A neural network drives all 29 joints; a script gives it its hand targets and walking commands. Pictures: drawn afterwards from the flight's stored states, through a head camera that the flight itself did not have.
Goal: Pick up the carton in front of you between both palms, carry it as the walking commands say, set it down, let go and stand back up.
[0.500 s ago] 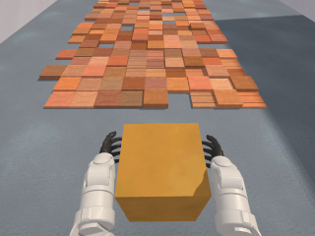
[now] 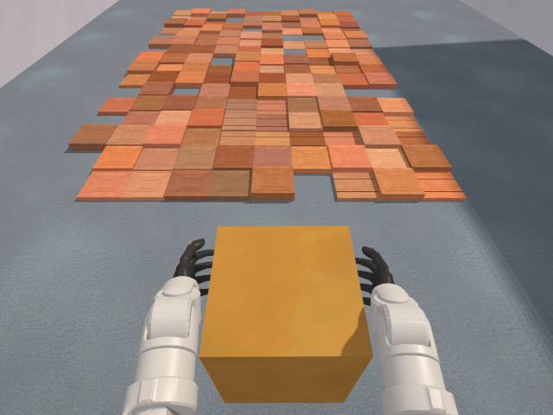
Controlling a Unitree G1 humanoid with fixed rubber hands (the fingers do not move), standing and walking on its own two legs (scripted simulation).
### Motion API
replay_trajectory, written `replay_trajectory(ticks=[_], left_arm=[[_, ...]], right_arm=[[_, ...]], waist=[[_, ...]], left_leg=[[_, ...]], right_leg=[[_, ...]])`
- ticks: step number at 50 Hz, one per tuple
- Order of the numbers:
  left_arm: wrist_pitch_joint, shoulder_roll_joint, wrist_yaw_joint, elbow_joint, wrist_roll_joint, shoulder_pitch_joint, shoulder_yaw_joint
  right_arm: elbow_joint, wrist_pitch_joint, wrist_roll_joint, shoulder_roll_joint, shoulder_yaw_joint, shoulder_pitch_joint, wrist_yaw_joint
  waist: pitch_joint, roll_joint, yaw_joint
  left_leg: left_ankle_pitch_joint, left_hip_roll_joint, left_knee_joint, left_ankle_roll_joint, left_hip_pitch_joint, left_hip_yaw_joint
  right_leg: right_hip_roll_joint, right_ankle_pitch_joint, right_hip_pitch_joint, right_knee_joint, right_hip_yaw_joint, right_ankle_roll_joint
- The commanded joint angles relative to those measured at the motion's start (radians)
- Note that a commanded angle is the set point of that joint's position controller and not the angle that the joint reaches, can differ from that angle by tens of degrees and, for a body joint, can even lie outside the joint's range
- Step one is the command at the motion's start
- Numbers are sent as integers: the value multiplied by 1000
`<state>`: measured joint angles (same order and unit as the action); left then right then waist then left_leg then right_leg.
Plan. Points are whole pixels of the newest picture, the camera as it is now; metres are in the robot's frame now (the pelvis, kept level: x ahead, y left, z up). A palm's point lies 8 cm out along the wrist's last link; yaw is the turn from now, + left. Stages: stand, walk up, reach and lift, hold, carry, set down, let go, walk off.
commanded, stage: hold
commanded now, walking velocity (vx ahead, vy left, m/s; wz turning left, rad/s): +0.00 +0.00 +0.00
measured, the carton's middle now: (283, 318) +0.28 +0.00 -0.05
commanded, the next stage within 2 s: carry in 1.20 s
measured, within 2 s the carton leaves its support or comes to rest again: neither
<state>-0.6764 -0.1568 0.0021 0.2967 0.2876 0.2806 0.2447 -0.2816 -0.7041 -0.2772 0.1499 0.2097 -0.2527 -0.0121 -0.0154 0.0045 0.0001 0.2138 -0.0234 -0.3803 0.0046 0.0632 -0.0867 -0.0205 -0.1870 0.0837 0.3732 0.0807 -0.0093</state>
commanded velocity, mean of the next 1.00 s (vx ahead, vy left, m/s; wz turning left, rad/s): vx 0.00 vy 0.00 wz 0.00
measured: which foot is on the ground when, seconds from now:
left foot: down 0.00-1.00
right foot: down 0.00-1.00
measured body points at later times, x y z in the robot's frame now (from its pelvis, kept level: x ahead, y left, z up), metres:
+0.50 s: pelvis -0.02 +0.00 +0.00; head -0.06 +0.00 +0.45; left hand +0.29 +0.15 +0.05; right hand +0.29 -0.15 +0.04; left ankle +0.00 +0.12 -0.75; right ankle +0.02 -0.13 -0.75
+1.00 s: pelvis +0.00 +0.00 +0.00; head -0.05 +0.00 +0.45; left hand +0.30 +0.15 +0.04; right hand +0.29 -0.15 +0.04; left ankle +0.00 +0.12 -0.75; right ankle +0.02 -0.13 -0.75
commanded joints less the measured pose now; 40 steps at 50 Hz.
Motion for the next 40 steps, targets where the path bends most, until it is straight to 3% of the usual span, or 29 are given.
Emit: replay_trajectory(ticks=[1, 5, 11, 22, 40], left_arm=[[6, -961, 240, -39, -253, 413, -545], [-35, -942, 229, -103, -274, 367, -576], [-62, -911, 233, -60, -248, 398, -527], [-44, -934, 248, -19, -244, 507, -516], [-50, -921, 249, -51, -251, 447, -525]], right_arm=[[114, 43, 268, 929, -547, -513, 245], [179, 4, 290, 907, -584, -473, 236], [135, -24, 259, 877, -521, -493, 239], [95, -13, 266, 921, -524, -605, 249], [119, -21, 273, 922, -531, -537, 238]], waist=[[277, 7, 2], [278, 8, 4], [153, 4, -2], [195, -2, 6], [224, -4, 2]], left_leg=[[-260, -66, 51, 5, -34, 3], [-301, -63, 65, 9, -58, -1], [-118, -58, 86, -2, -3, 8], [-35, -56, 70, -11, 24, 16], [-158, -66, 70, -3, -10, 14]], right_leg=[[-77, 224, -117, -30, -8, 1], [-78, 254, -136, -46, -6, 1], [-72, 86, -88, -66, -11, 7], [-64, 19, -88, -46, -11, 4], [-65, 151, -126, -52, -7, -2]])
